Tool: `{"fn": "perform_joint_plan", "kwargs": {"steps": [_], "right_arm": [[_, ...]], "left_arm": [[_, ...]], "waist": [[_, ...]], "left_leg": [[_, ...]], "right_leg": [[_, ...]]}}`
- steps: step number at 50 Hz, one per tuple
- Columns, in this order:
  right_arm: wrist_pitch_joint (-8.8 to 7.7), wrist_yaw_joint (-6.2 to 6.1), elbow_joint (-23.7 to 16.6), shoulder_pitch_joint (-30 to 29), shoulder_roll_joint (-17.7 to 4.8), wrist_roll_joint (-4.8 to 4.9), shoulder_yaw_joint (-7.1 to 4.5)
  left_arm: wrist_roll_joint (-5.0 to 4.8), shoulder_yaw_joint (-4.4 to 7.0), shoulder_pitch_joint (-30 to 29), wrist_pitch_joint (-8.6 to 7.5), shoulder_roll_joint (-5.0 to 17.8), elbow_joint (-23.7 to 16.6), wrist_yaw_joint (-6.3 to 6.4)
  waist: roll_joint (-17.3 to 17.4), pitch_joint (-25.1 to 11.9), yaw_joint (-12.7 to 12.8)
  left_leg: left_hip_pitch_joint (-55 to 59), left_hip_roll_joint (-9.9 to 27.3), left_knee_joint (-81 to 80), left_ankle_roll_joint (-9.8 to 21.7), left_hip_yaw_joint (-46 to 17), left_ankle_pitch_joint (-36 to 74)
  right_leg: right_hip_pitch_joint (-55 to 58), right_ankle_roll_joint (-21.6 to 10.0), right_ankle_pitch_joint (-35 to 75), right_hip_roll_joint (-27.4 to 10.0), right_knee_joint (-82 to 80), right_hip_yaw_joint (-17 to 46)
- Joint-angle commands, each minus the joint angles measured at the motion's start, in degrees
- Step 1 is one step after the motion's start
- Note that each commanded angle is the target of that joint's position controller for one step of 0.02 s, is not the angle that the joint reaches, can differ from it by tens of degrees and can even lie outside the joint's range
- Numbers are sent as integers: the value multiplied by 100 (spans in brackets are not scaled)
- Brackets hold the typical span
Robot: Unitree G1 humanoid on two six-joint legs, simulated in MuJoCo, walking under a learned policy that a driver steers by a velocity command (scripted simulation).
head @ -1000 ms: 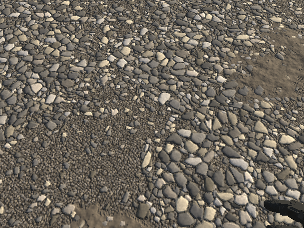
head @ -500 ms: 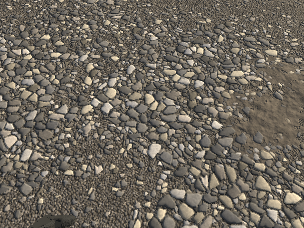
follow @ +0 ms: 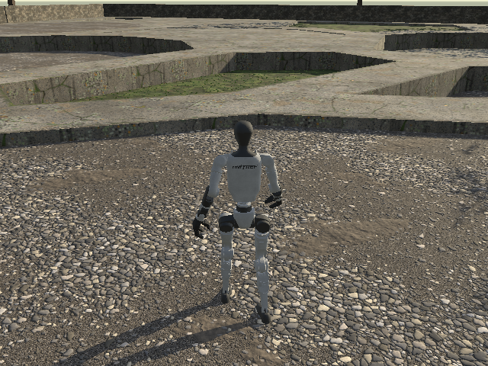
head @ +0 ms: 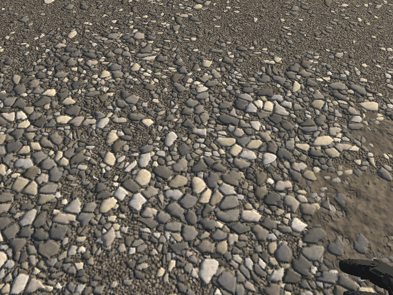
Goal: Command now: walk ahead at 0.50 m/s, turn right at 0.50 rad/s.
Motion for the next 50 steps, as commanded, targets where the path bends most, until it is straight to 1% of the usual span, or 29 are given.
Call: {"fn": "perform_joint_plan", "kwargs": {"steps": [1,2,3,4,5,6,8,12,14,17,21,23,24,25,26,27,28,29,30,31,32,34,38,41,44,47,48,49,50], "right_arm": [[-71,-116,8,1911,-1348,-71,-497],[26,-59,183,2096,-1648,-97,-569],[27,-35,68,1807,-1069,-45,-444],[39,-53,53,1591,-788,-29,-363],[41,-44,50,1318,-665,-73,-311],[50,-47,101,1126,-526,-89,-277],[12,-67,186,1024,-492,-107,-281],[-25,-99,389,1108,-737,-82,-384],[9,-116,456,1095,-833,-78,-410],[67,-144,582,1236,-978,-33,-443],[180,-144,761,1456,-1178,87,-515],[249,-169,770,1426,-1357,140,-572],[292,-186,765,1399,-1434,167,-597],[321,-203,743,1338,-1374,185,-568],[293,-217,661,1464,-1104,31,-455],[151,-140,298,1972,-278,-199,-184],[-47,-60,264,1397,-799,9,-251],[-140,-23,98,890,-1036,208,-315],[-191,-54,108,821,-955,139,-278],[-192,-97,179,839,-956,-15,-301],[-134,-99,214,954,-990,-71,-333],[-9,-94,237,1043,-876,-115,-325],[74,-100,53,344,-571,-151,-214],[32,-28,-87,-290,-452,-88,-150],[-27,45,-187,-569,-579,-7,-180],[-93,103,-161,-441,-725,-14,-242],[-112,97,-125,-258,-758,-19,-270],[-132,67,-11,157,-838,-49,-334],[-162,38,86,805,-1031,-122,-412]], "left_arm": [[193,-45,-198,-65,93,-549,6],[-44,-78,373,-144,71,-798,-6],[-122,60,167,-133,672,-624,21],[-88,122,-341,-102,842,-693,7],[-47,122,-497,-65,737,-697,6],[-1,141,-639,-42,678,-758,-9],[-36,124,-650,33,468,-820,-70],[13,65,-1051,102,257,-1076,-110],[7,33,-1263,82,205,-1142,-171],[17,-18,-1813,38,131,-1306,-280],[3,5,-2265,52,223,-1571,-391],[36,100,-2065,86,405,-1608,-405],[44,200,-1611,111,574,-1523,-391],[27,367,-708,137,837,-1284,-338],[-3,553,236,202,1277,-1053,-217],[-39,586,-91,136,1909,-1151,-189],[-8,453,100,37,1427,-1313,-226],[38,353,-90,-51,1120,-1223,-245],[29,304,-407,-92,985,-1227,-239],[56,252,-792,-95,831,-1282,-225],[125,200,-1012,-101,703,-1371,-203],[128,199,-1098,-129,712,-1358,-159],[65,249,-782,-123,891,-1146,-15],[26,266,-522,-74,930,-998,35],[-14,266,-265,-46,903,-827,44],[19,241,-156,-10,797,-687,64],[33,244,-179,12,795,-662,58],[41,212,-231,24,711,-666,46],[80,124,-254,17,489,-709,23]], "waist": [[445,-1480,-1179],[2260,-1753,-817],[1205,-1098,-960],[728,-551,-1025],[365,-308,-893],[403,-90,-799],[599,21,-674],[294,136,-679],[241,159,-732],[170,310,-929],[194,457,-976],[359,214,-746],[400,-82,-455],[275,-544,54],[-313,-1063,416],[-1811,-1516,-394],[-1115,-2156,114],[-831,-1271,131],[-403,-780,-119],[-245,-486,-365],[-346,-390,-566],[-396,-322,-698],[-393,-38,-509],[-529,55,-250],[-603,82,-152],[-773,76,-212],[-867,59,-315],[-869,-111,-542],[-715,-701,-851]], "left_leg": [[3502,1546,-4,643,-1371,-544],[4403,2482,-734,1454,-3998,-2255],[3905,2250,-981,1330,-3777,-3033],[3352,2000,-966,1114,-2749,-2565],[2808,1733,-1063,1026,-2070,-1736],[2457,1542,-1175,1018,-1588,-1171],[2026,1363,-1430,1003,-895,-525],[2053,1460,-1677,1181,-132,371],[2124,1388,-1703,1119,298,578],[2215,1353,-1704,999,800,673],[2769,1540,-1430,822,1149,1232],[2975,1542,-735,700,1378,3007],[2956,1482,11,628,1502,3864],[2518,1291,1178,463,1681,3965],[1095,1052,2924,207,1681,2180],[-1399,-160,4881,-126,1106,-3093],[-1954,-144,5434,-44,-120,-3164],[-2367,104,5301,70,-90,-2563],[-2135,348,4797,123,-65,-2052],[-1737,508,4306,79,-63,-1765],[-1334,611,4057,48,-108,-1561],[-1034,588,3679,-112,-13,-1405],[-994,372,2214,-360,102,-180],[-521,82,1020,-358,137,735],[-364,-5,507,-268,14,838],[-218,26,265,-40,-3,332],[19,-9,179,74,95,80],[613,-99,-51,236,241,8],[1743,294,76,533,-63,78]], "right_leg": [[-1820,-292,-108,-384,2478,153],[-3664,-124,-1319,-62,4020,-289],[-4112,-51,-877,-454,4642,-18],[-4184,-29,-349,-610,4723,-137],[-3944,31,66,-793,4603,-207],[-3859,67,320,-927,4337,-210],[-3524,123,582,-1077,4124,-331],[-3769,257,1159,-1140,3368,-400],[-3667,239,1727,-1126,2721,-507],[-3406,133,2319,-1031,1823,-801],[-3264,-144,1929,-892,1202,-1091],[-2674,-385,1345,-560,1095,-1403],[-2022,-539,1150,-318,1016,-1563],[-727,-752,1486,-65,665,-1615],[1064,-1066,1567,-585,586,-608],[2645,-2123,553,-2055,-70,2790],[2821,-2267,-272,-2347,-846,3844],[2244,-1971,77,-2188,-948,3026],[1391,-1771,643,-1928,-935,2330],[633,-1625,1330,-1704,-959,1807],[131,-1576,1862,-1538,-1069,1488],[-386,-1643,2498,-1434,-1228,1215],[-880,-1451,2628,-1079,-1281,626],[-1053,-1197,2030,-895,-1204,554],[-715,-1127,1683,-1080,-955,903],[-140,-1036,1870,-1344,-527,1234],[-55,-985,2157,-1362,-361,1277],[-39,-879,2735,-1180,36,1191],[-293,-703,2913,-890,1026,922]]}}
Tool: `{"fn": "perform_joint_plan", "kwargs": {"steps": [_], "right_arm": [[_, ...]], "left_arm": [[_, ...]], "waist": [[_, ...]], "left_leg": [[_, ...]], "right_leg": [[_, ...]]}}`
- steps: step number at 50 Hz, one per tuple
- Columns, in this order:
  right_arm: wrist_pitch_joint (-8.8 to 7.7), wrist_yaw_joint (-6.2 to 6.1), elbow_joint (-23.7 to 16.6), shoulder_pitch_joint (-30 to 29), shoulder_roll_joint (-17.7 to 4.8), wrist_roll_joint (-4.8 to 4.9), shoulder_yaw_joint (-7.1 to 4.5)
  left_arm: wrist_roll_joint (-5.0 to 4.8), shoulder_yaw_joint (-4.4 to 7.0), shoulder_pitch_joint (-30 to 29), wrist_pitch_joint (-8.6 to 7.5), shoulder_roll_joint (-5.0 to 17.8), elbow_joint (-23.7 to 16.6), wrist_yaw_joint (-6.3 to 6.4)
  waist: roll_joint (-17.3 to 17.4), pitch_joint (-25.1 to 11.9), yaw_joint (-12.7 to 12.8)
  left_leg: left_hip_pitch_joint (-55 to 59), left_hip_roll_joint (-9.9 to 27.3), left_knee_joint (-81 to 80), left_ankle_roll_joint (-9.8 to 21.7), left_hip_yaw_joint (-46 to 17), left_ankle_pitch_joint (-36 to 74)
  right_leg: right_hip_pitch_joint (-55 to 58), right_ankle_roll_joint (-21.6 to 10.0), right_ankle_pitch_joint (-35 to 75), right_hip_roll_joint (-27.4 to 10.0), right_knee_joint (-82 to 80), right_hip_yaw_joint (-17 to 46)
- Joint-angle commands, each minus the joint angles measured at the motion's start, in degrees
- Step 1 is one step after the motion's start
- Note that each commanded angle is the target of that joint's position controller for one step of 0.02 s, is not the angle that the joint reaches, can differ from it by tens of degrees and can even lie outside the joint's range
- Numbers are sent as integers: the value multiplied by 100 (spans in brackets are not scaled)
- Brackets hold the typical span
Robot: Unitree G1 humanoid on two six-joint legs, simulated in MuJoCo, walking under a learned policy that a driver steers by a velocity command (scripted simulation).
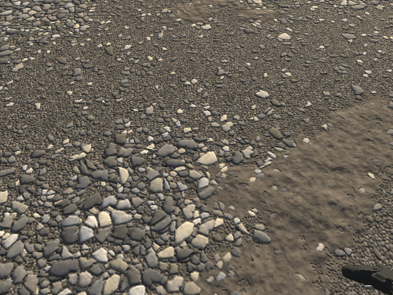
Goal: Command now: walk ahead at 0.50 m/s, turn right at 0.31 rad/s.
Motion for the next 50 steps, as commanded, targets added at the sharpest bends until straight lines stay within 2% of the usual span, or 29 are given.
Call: {"fn": "perform_joint_plan", "kwargs": {"steps": [1,2,3,4,5,6,7,9,11,14,18,21,23,24,25,26,27,28,29,30,31,33,35,37,39,43,47,49,50], "right_arm": [[-115,-80,-57,1622,-1436,-153,-485],[-35,3,233,2115,-1418,-17,-531],[-14,11,204,1990,-962,131,-401],[32,-12,151,1636,-768,104,-334],[71,-25,125,1371,-673,39,-282],[82,-39,133,1221,-563,-11,-234],[73,-51,143,1160,-498,-46,-202],[47,-60,219,1205,-510,11,-198],[40,-86,309,1300,-711,61,-247],[94,-117,421,1443,-873,99,-278],[173,-128,649,1883,-971,160,-280],[266,-148,787,2039,-1040,187,-299],[332,-179,820,1970,-1144,190,-329],[358,-194,814,1898,-1124,197,-314],[356,-199,765,1925,-932,145,-230],[278,-178,555,2272,-390,31,-40],[182,-165,619,2468,-278,109,19],[133,-140,561,2047,-876,257,-157],[120,-129,442,1635,-914,307,-180],[149,-140,420,1455,-836,246,-184],[220,-159,452,1486,-787,188,-222],[374,-168,557,1733,-523,196,-197],[461,-187,498,1623,-424,190,-202],[472,-183,400,1370,-393,166,-209],[435,-120,325,1116,-333,155,-189],[404,26,6,280,-174,134,-99],[411,166,-362,-193,-221,145,-100],[435,209,-451,-25,-373,146,-179],[457,207,-418,314,-507,148,-258]], "left_arm": [[21,-23,318,-90,202,-389,-10],[-64,-76,760,-146,172,-347,2],[-111,23,275,-160,665,-333,-2],[-86,58,-337,-161,796,-448,-2],[-6,45,-706,-182,742,-550,-7],[44,51,-812,-202,651,-580,-33],[42,39,-736,-208,543,-564,-56],[36,-9,-658,-194,336,-519,-78],[81,-71,-978,-201,212,-637,-80],[84,-144,-1505,-257,87,-734,-126],[12,-158,-2168,-310,104,-878,-216],[-9,-125,-2431,-338,213,-1003,-291],[9,-54,-2128,-355,372,-941,-306],[42,45,-1546,-352,537,-764,-281],[81,179,-680,-346,822,-546,-224],[210,311,141,-314,1403,-472,-162],[117,272,341,-267,1220,-374,-172],[88,147,85,-267,850,-372,-172],[86,84,-269,-275,683,-388,-162],[112,31,-624,-301,523,-368,-180],[139,-9,-881,-356,363,-361,-194],[170,7,-1098,-460,305,-274,-210],[194,48,-1123,-534,383,-145,-191],[219,78,-1042,-548,449,-11,-147],[207,89,-1033,-530,511,70,-107],[139,139,-698,-450,711,286,-37],[33,197,-410,-252,847,493,-15],[9,237,-501,-158,1002,476,31],[-1,258,-548,-107,1080,456,64]], "waist": [[280,-1613,-803],[1597,-1925,-771],[904,-1191,-921],[438,-522,-937],[194,-118,-846],[200,74,-700],[343,64,-576],[456,0,-505],[362,84,-558],[267,132,-724],[249,239,-964],[288,330,-923],[338,155,-651],[273,-199,-309],[127,-816,76],[-959,-1817,193],[-1793,-2330,181],[-1162,-1470,241],[-940,-836,112],[-686,-406,-69],[-770,-191,-257],[-795,-64,-481],[-633,85,-550],[-511,183,-511],[-474,239,-449],[-310,497,-107],[-341,579,-23],[-551,294,-237],[-673,33,-462]], "left_leg": [[3908,1535,81,1170,-1929,-317],[4691,2252,-717,1710,-4026,-1833],[4242,2163,-967,1512,-3978,-2924],[3512,1957,-1059,1305,-3188,-2729],[2832,1721,-1197,1238,-2601,-2148],[2386,1525,-1337,1205,-2202,-1623],[2122,1372,-1453,1168,-1921,-1226],[1929,1257,-1620,1238,-1499,-623],[1870,1280,-1783,1327,-1194,-138],[1845,1129,-1860,1207,-674,210],[1977,1164,-1771,1084,-427,276],[2466,1417,-1534,973,-513,485],[2668,1452,-1072,846,-443,1378],[2572,1257,-370,721,-220,2203],[1929,967,783,539,-55,2050],[-84,295,2984,157,297,-23],[-1207,-176,4208,59,-183,-3133],[-1727,144,4673,114,-503,-2949],[-1792,400,4569,149,-358,-2441],[-1623,579,4267,110,-282,-2023],[-1363,734,4007,76,-322,-1709],[-905,801,3892,-17,-327,-1364],[-1061,801,3693,-96,-407,-991],[-1333,774,3206,-142,-495,-440],[-1276,726,2484,-121,-370,214],[-1209,648,1401,4,86,729],[-1479,513,933,252,388,40],[-929,183,911,459,733,-551],[-419,-39,957,585,893,-854]], "right_leg": [[-2070,-57,2066,-404,2659,59],[-3455,215,-745,-13,4049,-244],[-4071,206,-552,-325,4554,-11],[-4192,198,-75,-545,4577,-222],[-4104,193,272,-723,4329,-415],[-3926,193,555,-922,3986,-487],[-3644,203,724,-1045,3749,-547],[-3457,268,827,-1116,3348,-720],[-3568,361,1156,-1182,2718,-836],[-3354,412,2122,-1145,1583,-972],[-2937,410,2838,-943,654,-1122],[-2935,225,2479,-878,289,-1095],[-2368,48,2165,-738,63,-1218],[-1491,-100,2194,-599,-119,-1361],[-36,-315,2282,-858,-21,-1116],[2255,-1003,2075,-2390,80,911],[2693,-1462,1097,-3019,-725,2715],[2023,-1207,581,-2826,-925,2207],[1268,-1011,699,-2603,-1068,1405],[548,-905,1041,-2356,-1311,855],[63,-818,1387,-2170,-1522,418],[-517,-804,1913,-2038,-1863,-151],[-657,-822,2437,-2036,-2034,-622],[-521,-805,2829,-2006,-2081,-1017],[-444,-696,3008,-1880,-2115,-1454],[-80,-596,3125,-1971,-2148,-1926],[870,-490,4005,-2226,-1656,-2144],[1082,-359,5843,-2232,-985,-2314],[1097,-293,6753,-2208,-389,-2377]]}}
Over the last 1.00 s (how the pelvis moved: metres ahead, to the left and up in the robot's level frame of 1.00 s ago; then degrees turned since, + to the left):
0.52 -0.14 0.00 -34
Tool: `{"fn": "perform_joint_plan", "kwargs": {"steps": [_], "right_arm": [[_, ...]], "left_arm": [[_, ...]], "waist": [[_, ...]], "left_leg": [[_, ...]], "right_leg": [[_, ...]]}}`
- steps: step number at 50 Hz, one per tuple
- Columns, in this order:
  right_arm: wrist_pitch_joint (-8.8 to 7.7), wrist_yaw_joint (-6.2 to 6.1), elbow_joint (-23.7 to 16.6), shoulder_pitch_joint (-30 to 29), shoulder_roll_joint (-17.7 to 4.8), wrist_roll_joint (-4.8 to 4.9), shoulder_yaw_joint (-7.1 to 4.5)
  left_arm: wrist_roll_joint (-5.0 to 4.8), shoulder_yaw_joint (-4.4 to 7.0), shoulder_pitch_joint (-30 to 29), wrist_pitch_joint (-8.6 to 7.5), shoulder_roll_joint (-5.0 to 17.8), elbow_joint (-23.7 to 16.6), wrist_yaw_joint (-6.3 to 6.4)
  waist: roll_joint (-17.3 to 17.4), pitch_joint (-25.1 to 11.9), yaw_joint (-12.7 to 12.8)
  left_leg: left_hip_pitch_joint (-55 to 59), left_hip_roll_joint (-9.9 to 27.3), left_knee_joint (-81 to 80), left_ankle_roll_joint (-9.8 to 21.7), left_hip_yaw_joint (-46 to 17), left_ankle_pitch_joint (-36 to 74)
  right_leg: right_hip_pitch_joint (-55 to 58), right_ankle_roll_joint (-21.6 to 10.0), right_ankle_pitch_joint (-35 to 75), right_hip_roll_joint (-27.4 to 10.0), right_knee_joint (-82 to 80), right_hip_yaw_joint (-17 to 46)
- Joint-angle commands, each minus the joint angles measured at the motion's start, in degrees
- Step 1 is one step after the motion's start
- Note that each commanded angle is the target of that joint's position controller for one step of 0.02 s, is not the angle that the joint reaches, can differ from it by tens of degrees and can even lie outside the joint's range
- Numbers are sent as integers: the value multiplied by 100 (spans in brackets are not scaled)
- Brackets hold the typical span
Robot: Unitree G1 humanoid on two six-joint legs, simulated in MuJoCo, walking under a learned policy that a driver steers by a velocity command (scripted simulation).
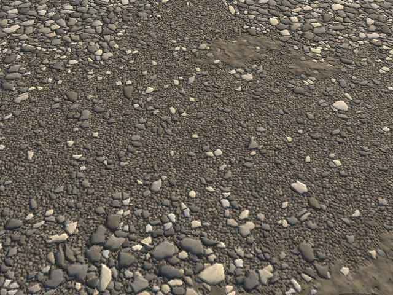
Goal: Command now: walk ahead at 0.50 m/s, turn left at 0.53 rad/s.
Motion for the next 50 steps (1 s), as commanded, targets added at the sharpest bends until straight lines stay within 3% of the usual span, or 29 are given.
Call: {"fn": "perform_joint_plan", "kwargs": {"steps": [1,2,3,4,5,6,7,8,9,12,17,19,22,24,25,26,27,28,29,30,31,33,37,41,43,46,48,49,50], "right_arm": [[-37,2,-336,725,-897,23,-371],[-3,-93,-103,1691,-1254,29,-569],[30,-213,-34,2019,-1914,49,-723],[-54,-191,-231,1979,-1823,24,-637],[-117,-168,-203,1886,-1397,-25,-509],[-162,-171,-204,1613,-1219,-14,-461],[-174,-181,-258,1216,-1063,-2,-415],[-180,-203,-357,934,-876,-46,-350],[-177,-224,-440,806,-833,-92,-329],[-204,-315,-423,867,-1008,-62,-382],[-122,-443,-278,1273,-1152,-1,-431],[-95,-451,-193,1465,-1174,28,-442],[-61,-481,-154,1527,-1097,39,-435],[-30,-483,-194,1397,-1017,16,-423],[-37,-468,-231,1406,-791,-11,-342],[-45,-450,-315,1561,-419,-108,-204],[-103,-435,-495,2402,-175,105,-119],[-95,-469,-321,2205,-853,160,-237],[-62,-471,-405,1517,-1158,97,-332],[-28,-484,-451,1248,-1100,29,-338],[-23,-461,-512,1094,-1020,-25,-348],[18,-393,-527,1183,-789,54,-335],[79,-359,-720,854,-537,24,-268],[6,-257,-814,379,-394,10,-191],[-51,-192,-906,-19,-281,0,-127],[-95,-106,-1080,-476,-300,19,-104],[-107,-71,-1149,-526,-421,-1,-144],[-105,-71,-1129,-356,-537,-32,-198],[-97,-86,-993,175,-714,-61,-299]], "left_arm": [[-49,288,-214,96,1225,-325,107],[-42,248,-269,85,1168,-380,137],[162,34,154,-32,482,-652,72],[107,-67,58,-278,405,-758,-23],[-130,52,-634,-428,826,-924,-109],[-176,25,-856,-512,791,-1023,-122],[-48,35,-854,-532,748,-959,-78],[58,87,-777,-483,818,-911,-50],[93,104,-680,-405,811,-900,-57],[154,55,-733,-251,580,-964,-40],[92,-74,-1855,-280,338,-1255,-99],[22,-49,-2085,-319,443,-1344,-146],[-4,46,-2017,-389,697,-1366,-205],[-1,131,-1482,-443,810,-1230,-196],[62,215,-927,-472,966,-1114,-160],[138,289,-118,-476,1269,-1043,-113],[167,398,273,-390,1726,-815,-151],[45,279,78,-373,1125,-927,-180],[33,188,-170,-344,809,-984,-153],[98,128,-461,-310,697,-1008,-146],[115,84,-614,-288,558,-960,-134],[128,56,-672,-319,464,-876,-102],[88,144,-537,-365,703,-679,-88],[71,159,-455,-306,832,-531,-85],[30,160,-259,-267,905,-406,-91],[-74,187,58,-179,1048,-192,-111],[-131,210,115,-106,1154,-80,-106],[-153,227,88,-77,1241,-50,-90],[-168,228,27,-41,1298,-18,-68]], "waist": [[-639,-544,-821],[-404,-1028,-1327],[956,-1532,-997],[908,-2399,-942],[428,-1859,-1178],[205,-1161,-999],[-143,-734,-717],[-63,-533,-509],[59,-485,-368],[75,-382,-295],[313,-200,-737],[370,-190,-822],[495,-207,-702],[621,-312,-380],[515,-692,-112],[-253,-1503,144],[-2304,-2039,-277],[-1477,-1550,-90],[-971,-860,66],[-590,-528,-36],[-610,-256,-119],[-879,-176,-267],[-622,-53,-255],[-491,19,-112],[-428,145,29],[-424,332,108],[-533,293,-30],[-654,113,-204],[-712,-252,-575]], "left_leg": [[1283,-602,-107,413,457,-604],[2903,-604,-479,664,93,-307],[5053,854,-582,1511,-2545,-622],[5839,1681,-1562,2231,-5114,-1233],[5534,1511,-1810,1856,-4388,-1194],[4703,1268,-1838,1618,-3555,-860],[3848,1008,-1883,1419,-2958,-321],[3217,819,-1997,1329,-2552,235],[2808,707,-2128,1325,-2410,512],[2134,514,-2280,1352,-1928,1137],[1747,127,-2168,915,-1613,218],[1893,258,-2037,858,-1894,-118],[2379,488,-1541,738,-2447,-398],[2418,426,-1068,586,-2604,-251],[2228,130,-342,403,-2401,-128],[1558,-292,1310,179,-1854,-1102],[-481,-938,3121,-158,-1215,-3156],[-1141,-450,3803,-236,-1366,-2809],[-1247,-277,3908,-251,-1216,-2273],[-1019,-76,3787,-281,-1074,-1869],[-905,71,3525,-302,-1083,-1606],[-516,261,3236,-311,-967,-1361],[-869,364,2581,-421,-863,-890],[-650,299,1319,-404,-655,147],[-418,193,682,-340,-438,422],[-341,78,75,-200,-252,224],[-117,-65,-199,-24,-119,-233],[287,-224,-300,87,8,-460],[1121,-411,-508,232,143,-410]], "right_leg": [[-127,-587,6782,-1532,1868,224],[-1076,-364,5932,-1300,3280,160],[-3596,15,1602,-472,5432,238],[-4752,77,-1207,314,6518,1623],[-5328,-49,-798,-61,6592,2090],[-5356,-153,-281,-306,6141,2006],[-5064,-131,63,-525,5587,1962],[-4652,-77,308,-667,5203,1962],[-4332,-7,454,-705,5040,1966],[-4112,284,878,-630,4283,1785],[-3598,413,2653,-204,2099,1707],[-3441,377,2795,-111,1745,1806],[-3279,190,2340,-115,1390,2021],[-2618,-34,1984,-90,1167,1903],[-1694,-232,1894,-288,1089,1991],[-261,-551,1430,-1285,1109,2985],[1280,-1531,-53,-2491,437,5829],[952,-1406,-1460,-2429,102,6086],[274,-1136,-1110,-2159,60,5093],[-368,-1000,-228,-1903,21,4314],[-816,-993,429,-1699,-72,3770],[-1224,-929,1066,-1443,-313,2996],[-1177,-1143,2014,-1561,-585,2239],[-1083,-1068,2637,-1401,-639,1453],[-1050,-1041,2702,-1381,-674,1213],[-637,-1033,2927,-1571,-608,1144],[-289,-973,3849,-1701,-307,1089],[-180,-914,4835,-1707,50,1009],[-220,-805,5727,-1619,740,841]]}}
Over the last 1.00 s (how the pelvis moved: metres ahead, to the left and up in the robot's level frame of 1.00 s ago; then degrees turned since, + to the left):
0.54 -0.02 0.00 11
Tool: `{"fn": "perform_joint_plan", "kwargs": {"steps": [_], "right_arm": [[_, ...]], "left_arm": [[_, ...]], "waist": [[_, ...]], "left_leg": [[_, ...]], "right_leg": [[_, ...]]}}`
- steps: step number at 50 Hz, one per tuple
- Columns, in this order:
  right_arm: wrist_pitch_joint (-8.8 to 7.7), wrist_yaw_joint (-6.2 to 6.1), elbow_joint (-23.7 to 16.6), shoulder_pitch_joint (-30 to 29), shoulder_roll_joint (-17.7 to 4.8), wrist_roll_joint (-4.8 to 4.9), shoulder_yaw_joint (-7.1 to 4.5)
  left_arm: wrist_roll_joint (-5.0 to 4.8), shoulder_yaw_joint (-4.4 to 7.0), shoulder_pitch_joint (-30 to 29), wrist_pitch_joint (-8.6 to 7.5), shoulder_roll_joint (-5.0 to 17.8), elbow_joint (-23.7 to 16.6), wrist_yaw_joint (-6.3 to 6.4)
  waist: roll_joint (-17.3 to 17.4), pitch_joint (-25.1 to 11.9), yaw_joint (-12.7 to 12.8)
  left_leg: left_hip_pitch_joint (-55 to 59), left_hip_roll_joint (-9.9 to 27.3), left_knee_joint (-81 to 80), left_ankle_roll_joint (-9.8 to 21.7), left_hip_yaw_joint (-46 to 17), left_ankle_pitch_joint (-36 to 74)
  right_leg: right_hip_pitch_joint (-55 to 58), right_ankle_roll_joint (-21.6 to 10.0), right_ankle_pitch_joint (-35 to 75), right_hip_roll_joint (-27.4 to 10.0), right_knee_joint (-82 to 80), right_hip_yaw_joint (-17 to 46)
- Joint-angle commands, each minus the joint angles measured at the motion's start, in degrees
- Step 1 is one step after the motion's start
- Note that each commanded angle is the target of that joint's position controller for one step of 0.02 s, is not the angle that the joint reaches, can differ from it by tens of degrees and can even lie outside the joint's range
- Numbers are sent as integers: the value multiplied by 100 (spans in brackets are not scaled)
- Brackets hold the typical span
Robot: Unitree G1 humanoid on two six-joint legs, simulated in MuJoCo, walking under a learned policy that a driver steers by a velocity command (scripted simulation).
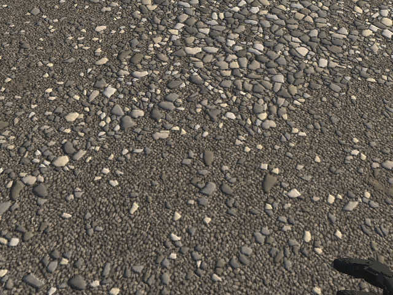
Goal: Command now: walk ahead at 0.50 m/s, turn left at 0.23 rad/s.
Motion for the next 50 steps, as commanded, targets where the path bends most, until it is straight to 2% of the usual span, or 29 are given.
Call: {"fn": "perform_joint_plan", "kwargs": {"steps": [1,2,3,4,5,6,7,8,10,13,18,23,24,26,27,28,29,30,31,32,33,34,35,38,40,43,45,47,50], "right_arm": [[-64,-53,-36,1249,-998,-37,-444],[-7,-159,176,2230,-1417,-51,-584],[-24,-179,204,2169,-1874,-45,-598],[-69,-154,150,2240,-1328,-41,-459],[-124,-136,216,1943,-1162,-62,-381],[-161,-132,240,1600,-1041,-45,-340],[-183,-117,241,1302,-872,-71,-295],[-218,-118,224,1124,-719,-132,-250],[-316,-123,311,1022,-675,-125,-258],[-428,-178,542,1110,-799,-174,-304],[-445,-267,774,1216,-916,-170,-313],[-297,-321,1106,1601,-1041,-68,-372],[-243,-339,1138,1603,-1081,-46,-388],[-140,-401,1120,1484,-1237,-31,-431],[-82,-442,1097,1429,-1308,-34,-448],[-26,-482,1064,1335,-1304,-26,-433],[-47,-526,971,1411,-1188,-82,-364],[-211,-394,719,2075,-333,-267,-86],[-448,-294,722,1576,-678,-99,-108],[-590,-223,535,1015,-964,124,-184],[-667,-237,466,801,-917,99,-148],[-678,-277,483,710,-933,-49,-179],[-625,-292,488,788,-981,-117,-223],[-436,-299,486,958,-793,-178,-204],[-384,-315,368,598,-639,-199,-138],[-414,-272,237,-48,-491,-167,-67],[-446,-235,147,-366,-557,-112,-84],[-482,-204,98,-424,-702,-120,-146],[-545,-186,227,80,-882,-145,-260]], "left_arm": [[-47,203,-225,29,1121,-209,79],[118,75,-229,-6,847,-354,97],[207,-169,425,-121,120,-510,7],[25,-29,-38,-238,701,-410,-45],[-134,31,-601,-296,868,-655,-70],[-82,6,-801,-326,768,-689,-36],[32,27,-838,-314,743,-658,-11],[36,34,-621,-244,695,-577,-25],[12,1,-374,-81,473,-450,-33],[31,-16,-759,54,354,-565,8],[51,-58,-1492,-10,234,-778,-105],[59,-108,-2148,-22,187,-1167,-273],[63,-97,-2189,-22,216,-1244,-313],[67,-21,-1983,-1,367,-1327,-363],[69,65,-1581,25,515,-1280,-360],[58,215,-782,37,757,-1107,-325],[42,407,168,76,1197,-922,-229],[-27,523,283,75,1769,-924,-179],[5,384,422,28,1324,-1048,-174],[65,308,225,-10,1050,-1052,-155],[54,277,-113,-32,931,-1118,-138],[58,223,-490,-29,757,-1201,-124],[132,170,-706,-35,627,-1303,-96],[114,189,-826,-32,693,-1400,-27],[87,245,-704,-25,870,-1369,48],[38,267,-486,38,911,-1304,119],[29,279,-264,96,929,-1224,139],[11,287,-104,185,893,-1160,174],[37,285,-370,289,796,-1304,240]], "waist": [[-610,-798,-1205],[-66,-1521,-1575],[1369,-2282,-949],[690,-2441,-1312],[601,-1500,-1271],[276,-1003,-1064],[206,-689,-868],[297,-633,-654],[267,-560,-483],[176,-160,-521],[140,104,-787],[58,298,-1029],[96,282,-1001],[300,7,-793],[415,-296,-556],[338,-724,-102],[-114,-1292,304],[-1663,-1859,-293],[-1079,-2524,88],[-822,-1757,190],[-334,-1222,-9],[-93,-793,-248],[-226,-672,-461],[-316,-462,-683],[-338,-307,-595],[-509,-247,-320],[-583,-207,-188],[-662,-289,-200],[-840,-543,-556]], "left_leg": [[2313,-512,-515,413,389,157],[4192,367,-231,709,-767,455],[5648,1836,-839,1676,-3742,-578],[5521,1910,-1315,1639,-4179,-976],[4828,1681,-1430,1398,-3222,-523],[4030,1413,-1517,1226,-2532,85],[3377,1203,-1673,1141,-2057,571],[2950,1105,-1874,1097,-1740,780],[2504,1093,-2248,1146,-1369,864],[2268,1085,-2584,1070,-760,905],[2416,895,-2759,699,198,885],[3504,1234,-2428,556,519,1350],[3727,1301,-2238,506,564,1746],[3968,1321,-1537,355,738,3592],[3975,1279,-878,262,829,4537],[3642,1091,227,98,999,4831],[2427,849,1848,-135,1021,3548],[-307,-361,4012,-564,698,-1816],[-1036,-556,4704,-472,-586,-2746],[-1493,-227,4654,-322,-720,-2281],[-1400,26,4182,-247,-658,-1812],[-1103,198,3639,-284,-607,-1567],[-650,315,3367,-326,-640,-1405],[-264,328,2608,-582,-470,-1203],[-208,234,1806,-742,-353,-556],[275,-54,436,-806,-295,750],[507,-246,-50,-806,-300,1109],[620,-383,-429,-721,-413,996],[1193,-396,-839,-440,-471,860]], "right_leg": [[-583,-768,5788,-1201,1791,232],[-2005,-544,3920,-951,3508,173],[-4073,-234,-967,120,5446,611],[-4568,-291,-1227,10,6063,1553],[-4978,-347,-773,-215,6093,1475],[-4871,-358,-246,-452,5737,1401],[-4645,-311,79,-590,5391,1376],[-4274,-278,339,-714,5255,1455],[-3985,-169,563,-756,5046,1454],[-4393,-34,1248,-725,4444,1625],[-4300,-107,2855,-452,2800,1429],[-4639,-363,2526,-329,2032,1178],[-4663,-441,2225,-276,1974,1085],[-4181,-646,1570,24,1974,736],[-3612,-773,1290,249,2021,558],[-2505,-961,1449,502,1770,479],[-758,-1282,1649,112,1628,1351],[1397,-2436,780,-1411,1280,4538],[1890,-2608,200,-1703,432,5895],[1425,-2298,440,-1561,290,5063],[605,-2107,859,-1328,278,4411],[-244,-1993,1492,-1138,199,3907],[-830,-1970,2035,-994,77,3605],[-1692,-1993,2706,-778,-166,3100],[-2040,-1881,2801,-585,-225,2760],[-2307,-1545,2242,-241,-118,2464],[-2254,-1425,2181,-256,58,2621],[-1875,-1264,2495,-291,547,2888],[-1509,-949,2810,-251,1472,3287]]}}
Over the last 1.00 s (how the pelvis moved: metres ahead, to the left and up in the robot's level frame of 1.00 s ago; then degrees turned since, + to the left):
0.54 0.11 0.00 33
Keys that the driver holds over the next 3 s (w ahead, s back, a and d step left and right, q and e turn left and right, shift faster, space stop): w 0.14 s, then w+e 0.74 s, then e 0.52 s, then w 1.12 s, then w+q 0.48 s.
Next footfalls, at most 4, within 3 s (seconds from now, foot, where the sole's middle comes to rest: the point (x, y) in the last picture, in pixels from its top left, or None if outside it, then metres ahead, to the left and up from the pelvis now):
0.02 left None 0.19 0.11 -0.77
0.58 right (263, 289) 0.48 -0.14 -0.77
1.02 left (234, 199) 0.81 -0.03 -0.77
1.48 right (289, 247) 0.64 -0.23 -0.77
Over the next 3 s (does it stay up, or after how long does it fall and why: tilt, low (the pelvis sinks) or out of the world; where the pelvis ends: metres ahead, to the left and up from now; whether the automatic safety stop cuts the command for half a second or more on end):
stays up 1.24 -0.62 0.00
